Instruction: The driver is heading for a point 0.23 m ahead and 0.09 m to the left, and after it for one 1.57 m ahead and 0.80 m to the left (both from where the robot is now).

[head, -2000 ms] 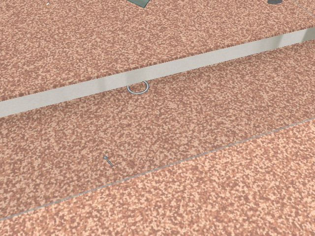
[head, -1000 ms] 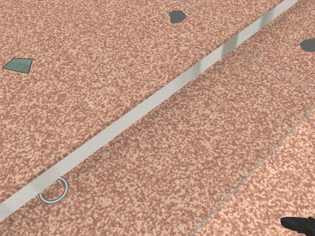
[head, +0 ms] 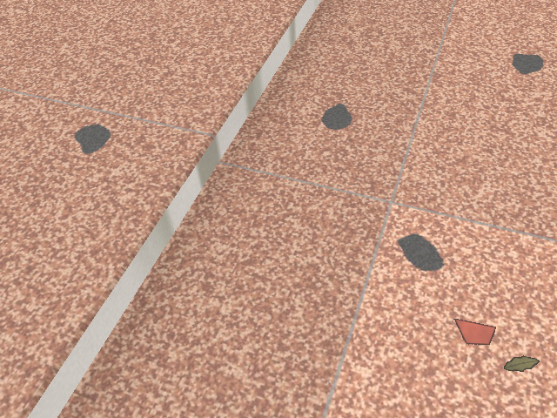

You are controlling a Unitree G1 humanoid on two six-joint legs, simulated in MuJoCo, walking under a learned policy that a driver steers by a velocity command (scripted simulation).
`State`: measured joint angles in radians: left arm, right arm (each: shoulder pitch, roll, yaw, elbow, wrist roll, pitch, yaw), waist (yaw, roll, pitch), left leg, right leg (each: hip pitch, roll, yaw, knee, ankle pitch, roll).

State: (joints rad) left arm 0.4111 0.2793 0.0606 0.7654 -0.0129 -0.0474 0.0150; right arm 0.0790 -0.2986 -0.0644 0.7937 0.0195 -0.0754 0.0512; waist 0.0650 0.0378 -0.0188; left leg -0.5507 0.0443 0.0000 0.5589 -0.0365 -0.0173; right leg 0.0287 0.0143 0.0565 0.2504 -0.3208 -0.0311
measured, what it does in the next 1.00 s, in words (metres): walks ahead, turning left: left foot, then right foot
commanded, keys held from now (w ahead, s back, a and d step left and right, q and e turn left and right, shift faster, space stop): q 1.00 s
